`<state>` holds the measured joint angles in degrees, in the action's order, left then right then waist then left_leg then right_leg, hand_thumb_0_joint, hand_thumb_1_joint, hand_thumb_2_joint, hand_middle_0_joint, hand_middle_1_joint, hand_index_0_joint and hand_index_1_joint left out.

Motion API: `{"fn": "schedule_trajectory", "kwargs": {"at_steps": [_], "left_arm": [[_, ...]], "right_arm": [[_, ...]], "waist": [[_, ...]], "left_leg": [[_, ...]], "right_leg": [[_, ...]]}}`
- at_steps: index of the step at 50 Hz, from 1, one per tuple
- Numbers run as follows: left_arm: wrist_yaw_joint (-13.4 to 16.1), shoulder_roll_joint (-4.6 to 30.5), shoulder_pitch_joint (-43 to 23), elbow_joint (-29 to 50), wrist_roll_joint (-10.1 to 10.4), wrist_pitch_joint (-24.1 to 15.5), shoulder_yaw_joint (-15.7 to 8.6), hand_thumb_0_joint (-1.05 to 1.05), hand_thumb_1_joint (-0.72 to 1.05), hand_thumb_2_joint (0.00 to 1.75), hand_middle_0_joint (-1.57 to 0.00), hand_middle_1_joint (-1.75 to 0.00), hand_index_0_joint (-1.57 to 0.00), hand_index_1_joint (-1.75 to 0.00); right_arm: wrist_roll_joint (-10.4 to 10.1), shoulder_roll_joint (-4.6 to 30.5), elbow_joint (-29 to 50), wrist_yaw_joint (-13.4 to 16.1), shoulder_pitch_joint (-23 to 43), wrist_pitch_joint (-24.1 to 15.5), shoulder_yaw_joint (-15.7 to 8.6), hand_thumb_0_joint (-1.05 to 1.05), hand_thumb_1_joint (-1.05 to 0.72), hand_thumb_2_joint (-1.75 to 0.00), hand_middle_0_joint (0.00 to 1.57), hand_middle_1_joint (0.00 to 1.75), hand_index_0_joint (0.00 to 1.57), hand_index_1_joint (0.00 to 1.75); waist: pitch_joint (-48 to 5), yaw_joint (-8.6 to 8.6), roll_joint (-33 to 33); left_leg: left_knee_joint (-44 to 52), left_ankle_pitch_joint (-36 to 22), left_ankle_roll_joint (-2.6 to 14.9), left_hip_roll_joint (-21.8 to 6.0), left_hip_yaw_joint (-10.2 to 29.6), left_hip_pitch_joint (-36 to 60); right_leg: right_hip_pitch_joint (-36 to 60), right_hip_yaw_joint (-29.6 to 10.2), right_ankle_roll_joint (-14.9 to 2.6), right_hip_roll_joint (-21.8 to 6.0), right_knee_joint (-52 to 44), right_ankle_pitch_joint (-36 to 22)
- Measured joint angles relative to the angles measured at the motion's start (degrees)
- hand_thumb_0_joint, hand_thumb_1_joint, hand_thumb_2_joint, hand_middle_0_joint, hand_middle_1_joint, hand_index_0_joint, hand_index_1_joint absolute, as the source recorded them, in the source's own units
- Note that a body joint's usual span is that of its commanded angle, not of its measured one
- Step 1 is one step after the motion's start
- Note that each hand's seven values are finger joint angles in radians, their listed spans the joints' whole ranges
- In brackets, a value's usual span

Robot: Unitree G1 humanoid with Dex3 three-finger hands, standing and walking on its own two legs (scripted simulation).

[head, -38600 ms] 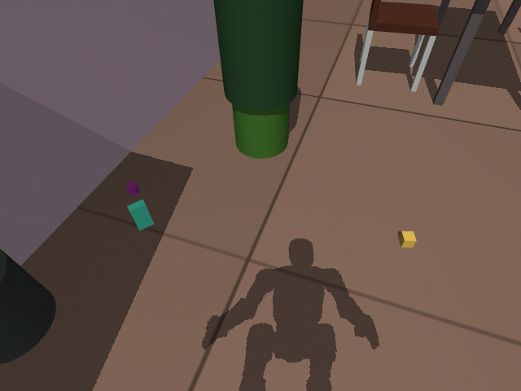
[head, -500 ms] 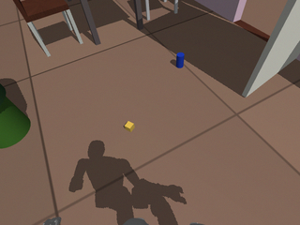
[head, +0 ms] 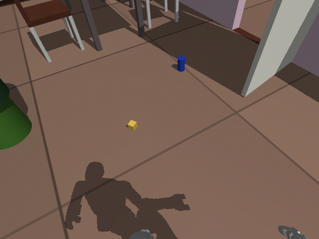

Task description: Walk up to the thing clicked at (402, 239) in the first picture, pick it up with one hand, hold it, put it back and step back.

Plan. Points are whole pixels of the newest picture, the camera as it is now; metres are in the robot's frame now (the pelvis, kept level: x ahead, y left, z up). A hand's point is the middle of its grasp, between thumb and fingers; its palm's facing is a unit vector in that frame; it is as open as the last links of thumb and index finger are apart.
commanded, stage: step back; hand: left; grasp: from above
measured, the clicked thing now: (132, 125) +1.02 +0.33 -0.73
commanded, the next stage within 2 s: stand in 1.02 s
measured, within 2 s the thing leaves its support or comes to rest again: neither
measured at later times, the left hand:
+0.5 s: hand out of the picture +0.03 +0.28 -0.14, palm faces +0.06 -0.92 -0.39, open 7.4 cm
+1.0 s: hand out of the picture +0.09 +0.30 -0.14, palm faces +0.11 -0.93 -0.36, open 7.4 cm
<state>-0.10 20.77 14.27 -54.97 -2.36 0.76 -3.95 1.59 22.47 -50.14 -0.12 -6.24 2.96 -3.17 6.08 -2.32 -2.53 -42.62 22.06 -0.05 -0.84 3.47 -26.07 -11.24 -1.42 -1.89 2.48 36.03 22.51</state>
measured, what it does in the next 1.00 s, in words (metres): steps on the spot: left foot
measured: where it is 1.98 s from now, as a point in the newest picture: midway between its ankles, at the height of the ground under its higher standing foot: outside the picture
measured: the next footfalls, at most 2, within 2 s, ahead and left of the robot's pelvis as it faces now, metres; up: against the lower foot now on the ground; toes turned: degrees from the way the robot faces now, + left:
left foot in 0.22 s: +0.08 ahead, +0.15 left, +0.00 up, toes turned +4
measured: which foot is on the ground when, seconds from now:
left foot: up 0.00-0.20, down 0.22-1.00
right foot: down 0.00-1.00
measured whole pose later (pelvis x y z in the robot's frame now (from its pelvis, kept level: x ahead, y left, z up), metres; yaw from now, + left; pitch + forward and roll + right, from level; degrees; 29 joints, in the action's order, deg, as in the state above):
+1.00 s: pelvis +0.03 +0.03 +0.01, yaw +5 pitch -2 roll +0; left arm 0.4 21.1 6.4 -60.8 -0.1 -1.3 -2.0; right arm 0.5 18.4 -60.9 -0.4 -3.9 -0.8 -1.6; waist 4.5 -1.3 0.3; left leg -30.3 14.4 -0.1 -0.5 0.5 -13.9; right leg -8.1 1.4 1.1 -1.5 28.5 18.3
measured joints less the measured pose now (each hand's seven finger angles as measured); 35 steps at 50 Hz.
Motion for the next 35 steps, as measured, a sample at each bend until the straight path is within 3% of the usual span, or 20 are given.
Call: {"fn": "schedule_trajectory", "kwargs": {"at_steps": [2,4,10,11,14,16,19,22,26,29,32,35], "left_arm": [[0.1,-0.4,1.3,-0.6,-0.1,-0.3,0.1,0.01,0.91,0.90,-0.20,-0.30,-0.21,-0.30],[0.3,-0.7,2.0,-1.0,0.0,-0.7,0.1,0.01,0.90,0.90,-0.20,-0.30,-0.21,-0.30],[0.2,0.1,1.7,0.1,0.1,-1.6,-0.2,0.01,0.90,0.90,-0.21,-0.30,-0.21,-0.30],[0.1,0.4,1.4,0.4,0.1,-1.4,-0.1,0.01,0.90,0.90,-0.21,-0.30,-0.21,-0.30],[0.1,1.4,0.4,0.2,0.6,-0.8,0.2,0.01,0.90,0.90,-0.20,-0.30,-0.21,-0.30],[-0.1,1.5,-0.2,-0.8,1.0,-0.2,0.4,0.01,0.91,0.90,-0.20,-0.30,-0.21,-0.30],[-0.3,1.9,-0.9,-1.4,1.2,-0.4,0.4,0.01,0.91,0.90,-0.20,-0.30,-0.21,-0.30],[-0.7,1.9,-1.5,-1.7,1.3,-1.4,0.2,0.01,0.91,0.90,-0.20,-0.30,-0.21,-0.30],[-0.2,1.1,-2.4,-2.1,0.7,-2.6,-0.2,0.01,0.91,0.90,-0.20,-0.30,-0.21,-0.30],[0.0,0.2,-2.6,-1.9,0.2,-3.1,0.0,0.01,0.91,0.90,-0.20,-0.30,-0.21,-0.30],[0.2,-0.7,-2.8,-1.8,0.4,-3.4,0.4,0.01,0.91,0.90,-0.20,-0.30,-0.21,-0.30],[0.1,-0.8,-3.4,-1.9,0.5,-3.3,0.8,0.01,0.90,0.90,-0.20,-0.30,-0.21,-0.30]], "right_arm": [[-0.5,0.2,-1.5,-0.1,-1.4,-0.1,0.0,0.01,-0.91,-0.90,0.20,0.30,0.20,0.30],[-0.7,0.6,-2.8,-0.1,-2.9,-0.5,0.0,0.01,-0.91,-0.90,0.20,0.30,0.20,0.30],[-0.1,0.2,-6.4,-0.8,-6.4,-0.9,0.1,0.01,-0.91,-0.90,0.20,0.30,0.20,0.30],[-0.1,0.0,-6.8,-0.9,-6.6,-1.2,0.0,0.01,-0.91,-0.90,0.20,0.30,0.20,0.30],[0.2,-1.7,-7.5,-1.1,-5.9,-2.3,-0.3,0.01,-0.91,-0.90,0.20,0.30,0.20,0.30],[0.3,-2.2,-6.8,-1.5,-5.9,-3.2,-0.4,0.01,-0.91,-0.90,0.20,0.30,0.20,0.30],[0.4,-2.9,-5.8,-1.5,-5.8,-4.1,-0.1,0.01,-0.91,-0.90,0.20,0.30,0.20,0.30],[0.5,-2.9,-5.5,-1.6,-5.4,-4.1,0.1,0.01,-0.90,-0.90,0.20,0.30,0.20,0.30],[-0.1,-1.9,-5.8,-1.3,-5.1,-2.6,0.0,0.01,-0.90,-0.90,0.20,0.30,0.20,0.30],[-0.4,-1.6,-7.0,-0.7,-5.4,-1.9,0.1,0.01,-0.91,-0.90,0.20,0.30,0.20,0.30],[-0.5,-0.8,-7.6,-0.6,-5.5,-2.5,0.0,0.01,-0.91,-0.90,0.20,0.30,0.20,0.30],[-0.4,-0.4,-8.2,-0.7,-5.4,-3.1,0.1,0.01,-0.91,-0.90,0.20,0.30,0.20,0.30]], "waist": [[-0.7,-0.61,0.4],[-1.1,-0.39,0.1],[-1.6,-0.05,0.3],[-1.6,0.06,0.7],[-0.6,-0.23,3.8],[-1.3,0.34,4.1],[-1.7,1.25,4.3],[-2.1,2.03,3.9],[-2.4,2.23,1.3],[-3.2,1.25,0.9],[-2.9,0.83,0.4],[-2.3,0.84,0.7]], "left_leg": [[-4.8,1.1,-0.36,2.9,3.0,-0.4],[-6.6,1.0,-0.54,3.8,3.9,0.2],[1.8,2.9,-0.90,2.2,0.8,7.4],[5.2,2.2,-0.71,2.1,-0.2,9.2],[10.5,-7.9,0.40,4.1,-2.1,11.6],[10.1,-7.3,1.56,4.0,-2.4,11.1],[11.2,-7.5,2.11,3.2,-2.7,11.7],[11.7,-7.7,1.32,2.1,-2.6,11.9],[6.6,-3.6,-0.02,0.3,-0.8,10.4],[-1.4,3.9,-0.13,2.3,1.6,7.5],[-3.6,4.0,-0.39,2.3,1.7,6.1],[2.5,2.0,-0.50,0.9,-0.2,7.2]], "right_leg": [[0.0,-0.4,0.14,-1.0,-0.8,-1.0],[0.2,0.1,0.65,-1.7,-2.0,-2.0],[-0.1,3.1,1.17,-3.3,-1.8,-2.2],[-0.5,3.5,1.38,-3.7,-1.1,-1.8],[-1.6,1.9,1.48,-5.8,1.9,-0.1],[-3.8,0.7,0.63,-4.8,6.9,5.1],[-6.5,0.5,0.25,-3.7,11.7,7.0],[-6.1,1.6,0.58,-3.8,6.7,5.2],[-2.6,3.6,0.68,-2.0,-3.0,-6.6],[-2.2,4.0,0.15,-2.1,-2.7,-5.3],[-0.9,4.4,0.61,-2.8,-4.1,-5.2],[-0.2,4.9,1.31,-3.8,-4.0,-4.4]]}}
